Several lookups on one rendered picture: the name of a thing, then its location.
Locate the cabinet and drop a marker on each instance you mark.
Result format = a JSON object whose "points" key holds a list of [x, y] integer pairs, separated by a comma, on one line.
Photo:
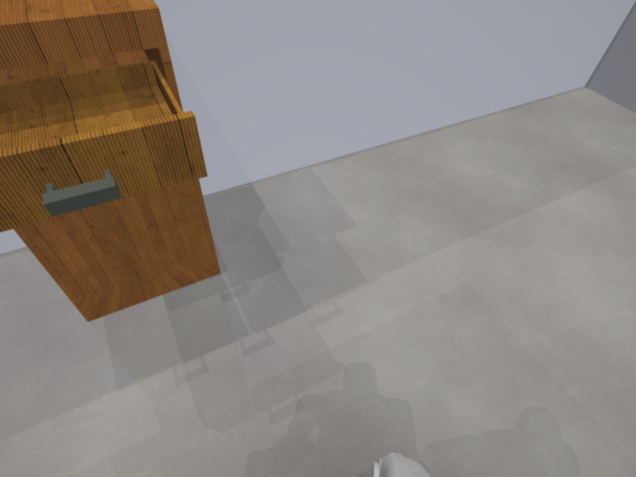
{"points": [[119, 254]]}

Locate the drawer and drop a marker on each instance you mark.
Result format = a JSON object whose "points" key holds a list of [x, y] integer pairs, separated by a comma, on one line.
{"points": [[67, 129]]}

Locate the handle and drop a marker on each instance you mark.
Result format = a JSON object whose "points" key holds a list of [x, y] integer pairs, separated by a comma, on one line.
{"points": [[80, 196]]}

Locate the robot right thigh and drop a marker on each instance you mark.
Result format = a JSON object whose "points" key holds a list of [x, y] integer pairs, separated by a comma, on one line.
{"points": [[397, 466]]}

